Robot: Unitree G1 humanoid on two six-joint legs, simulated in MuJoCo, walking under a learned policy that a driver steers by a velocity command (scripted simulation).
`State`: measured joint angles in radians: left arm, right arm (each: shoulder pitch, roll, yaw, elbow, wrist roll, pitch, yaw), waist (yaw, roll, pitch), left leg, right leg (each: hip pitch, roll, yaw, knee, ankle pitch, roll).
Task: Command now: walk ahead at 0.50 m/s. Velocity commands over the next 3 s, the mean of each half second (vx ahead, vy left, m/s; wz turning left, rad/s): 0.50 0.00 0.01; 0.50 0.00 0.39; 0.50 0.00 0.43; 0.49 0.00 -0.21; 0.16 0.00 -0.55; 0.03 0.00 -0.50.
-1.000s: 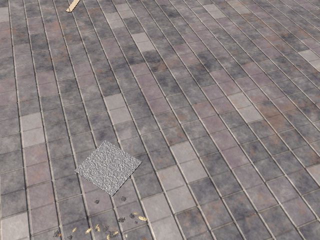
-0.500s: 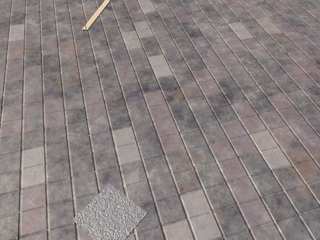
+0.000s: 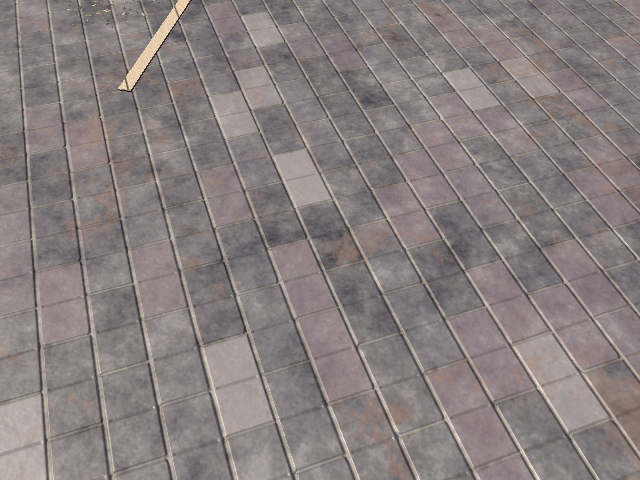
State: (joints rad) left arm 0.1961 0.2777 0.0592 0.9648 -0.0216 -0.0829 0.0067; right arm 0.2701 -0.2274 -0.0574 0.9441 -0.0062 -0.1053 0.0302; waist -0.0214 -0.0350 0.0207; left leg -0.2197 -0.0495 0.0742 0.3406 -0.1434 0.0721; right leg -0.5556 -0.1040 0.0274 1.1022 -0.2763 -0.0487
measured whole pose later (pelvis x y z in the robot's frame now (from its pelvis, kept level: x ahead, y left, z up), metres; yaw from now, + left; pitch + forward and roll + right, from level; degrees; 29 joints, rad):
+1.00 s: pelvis +0.57 -0.01 -0.02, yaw +14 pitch +2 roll +0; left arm 0.27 0.26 0.05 0.95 -0.02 -0.10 0.01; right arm 0.11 -0.26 -0.08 0.79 0.02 -0.07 0.04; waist 0.01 0.01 0.05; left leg -0.46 -0.07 0.05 0.60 -0.17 0.11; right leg -0.23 -0.03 -0.03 1.16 -0.47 -0.01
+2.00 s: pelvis +1.09 +0.18 -0.01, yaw +17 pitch +2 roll +0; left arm 0.36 0.29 0.06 0.85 -0.03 -0.05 0.01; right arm 0.11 -0.25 -0.05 0.70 -0.01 -0.10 0.01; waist 0.04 -0.03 0.01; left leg -0.36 0.00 0.03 0.49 -0.17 0.01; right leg -0.39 0.00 0.07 1.12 -0.45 -0.01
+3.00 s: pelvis +1.27 +0.22 +0.00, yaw -15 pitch +1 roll -1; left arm 0.20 0.33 0.10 0.63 -0.01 0.06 0.02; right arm 0.19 -0.26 -0.06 0.74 -0.01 0.00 -0.02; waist -0.02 -0.03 0.03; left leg -0.26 0.03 0.00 0.46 -0.23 0.01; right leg -0.47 0.06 0.11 0.99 -0.41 0.08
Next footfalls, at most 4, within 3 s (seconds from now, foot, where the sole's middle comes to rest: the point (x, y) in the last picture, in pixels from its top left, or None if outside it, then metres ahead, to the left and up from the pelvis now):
0.34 right None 0.38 -0.16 -0.78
0.92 left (281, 394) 0.68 0.08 -0.78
1.40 right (323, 274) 1.01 -0.02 -0.78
1.88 left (200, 235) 1.15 0.31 -0.78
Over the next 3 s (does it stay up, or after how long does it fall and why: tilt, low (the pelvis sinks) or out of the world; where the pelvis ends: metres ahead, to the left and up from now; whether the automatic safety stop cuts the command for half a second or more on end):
stays up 1.27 0.22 0.00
